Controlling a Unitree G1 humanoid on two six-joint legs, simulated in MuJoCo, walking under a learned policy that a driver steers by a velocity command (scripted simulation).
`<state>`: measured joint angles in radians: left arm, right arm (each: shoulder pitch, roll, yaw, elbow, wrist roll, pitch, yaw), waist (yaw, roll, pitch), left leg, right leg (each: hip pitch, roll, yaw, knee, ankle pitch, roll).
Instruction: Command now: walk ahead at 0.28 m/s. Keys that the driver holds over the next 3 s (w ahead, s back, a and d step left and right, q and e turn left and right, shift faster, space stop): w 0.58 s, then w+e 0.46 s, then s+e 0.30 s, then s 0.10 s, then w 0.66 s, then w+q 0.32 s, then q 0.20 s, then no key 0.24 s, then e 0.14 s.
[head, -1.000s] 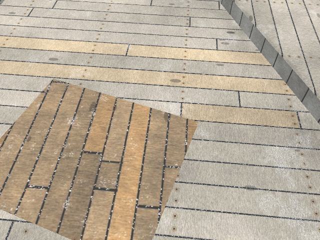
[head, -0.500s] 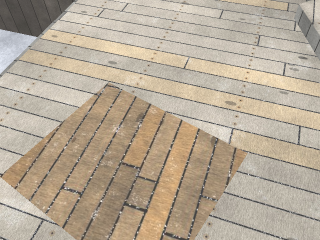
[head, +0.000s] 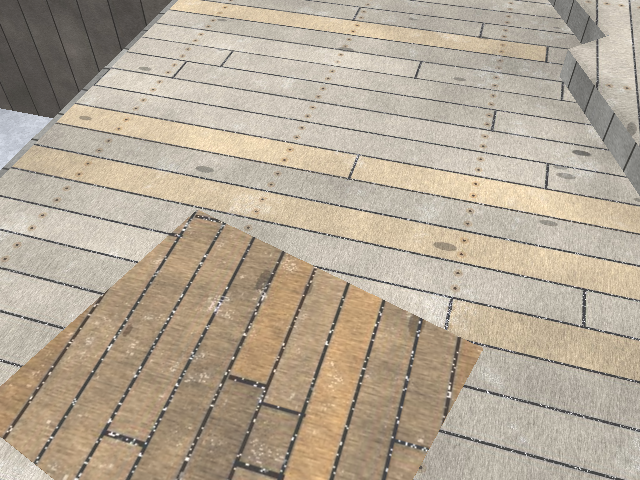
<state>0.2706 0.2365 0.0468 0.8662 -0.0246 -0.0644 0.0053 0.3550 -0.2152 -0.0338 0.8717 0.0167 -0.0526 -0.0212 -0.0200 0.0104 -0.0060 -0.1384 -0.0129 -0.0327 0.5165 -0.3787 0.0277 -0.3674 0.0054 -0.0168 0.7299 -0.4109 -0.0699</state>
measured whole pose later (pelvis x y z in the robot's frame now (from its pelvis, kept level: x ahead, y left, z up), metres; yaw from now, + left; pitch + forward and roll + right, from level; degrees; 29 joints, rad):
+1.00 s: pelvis +0.48 +0.01 +0.01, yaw -10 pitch +0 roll +3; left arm 0.18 0.26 0.07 0.81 -0.02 -0.04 -0.01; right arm 0.31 -0.25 -0.06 0.93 -0.01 -0.11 0.00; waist -0.05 -0.04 0.01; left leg 0.03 -0.06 0.22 0.20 -0.24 0.05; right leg -0.72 -0.12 0.07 0.79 0.08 -0.03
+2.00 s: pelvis +0.76 -0.07 +0.01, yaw -28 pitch +3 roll -2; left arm 0.12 0.27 0.07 0.70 -0.02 -0.05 -0.03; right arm 0.50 -0.21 -0.03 0.88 0.00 -0.07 -0.01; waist -0.09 -0.04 -0.01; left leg 0.04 0.03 0.00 0.23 -0.31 0.02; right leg -0.65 -0.05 0.01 0.71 -0.01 0.00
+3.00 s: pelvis +1.14 -0.24 +0.00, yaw -11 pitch +2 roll +0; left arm 0.16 0.27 0.05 0.83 -0.01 0.02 0.04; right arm 0.15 -0.23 -0.03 0.70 -0.03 -0.02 0.00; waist -0.01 -0.03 0.02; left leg -0.36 -0.09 -0.01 0.45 -0.12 0.09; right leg -0.45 -0.08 0.06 0.77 -0.31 0.06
